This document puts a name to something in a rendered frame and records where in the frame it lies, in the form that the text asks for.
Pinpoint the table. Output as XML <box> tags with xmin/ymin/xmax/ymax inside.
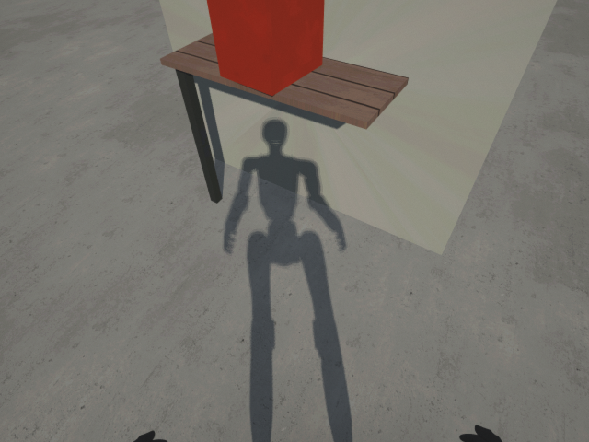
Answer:
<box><xmin>160</xmin><ymin>33</ymin><xmax>409</xmax><ymax>203</ymax></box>

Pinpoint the carton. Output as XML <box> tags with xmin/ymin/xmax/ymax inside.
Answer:
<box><xmin>207</xmin><ymin>0</ymin><xmax>324</xmax><ymax>96</ymax></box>

